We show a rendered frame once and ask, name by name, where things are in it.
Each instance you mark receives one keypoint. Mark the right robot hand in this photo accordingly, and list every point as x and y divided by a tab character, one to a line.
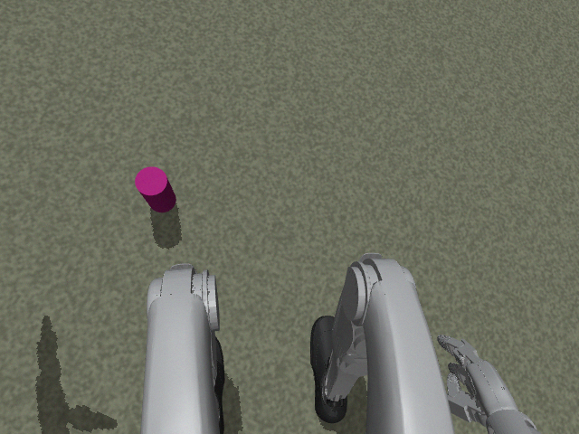
487	391

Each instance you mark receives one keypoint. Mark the right robot foot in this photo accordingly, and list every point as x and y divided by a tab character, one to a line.
320	351

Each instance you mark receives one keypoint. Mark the right robot arm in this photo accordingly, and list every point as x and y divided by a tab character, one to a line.
510	422

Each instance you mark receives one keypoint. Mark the can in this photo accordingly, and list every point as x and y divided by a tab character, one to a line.
154	186

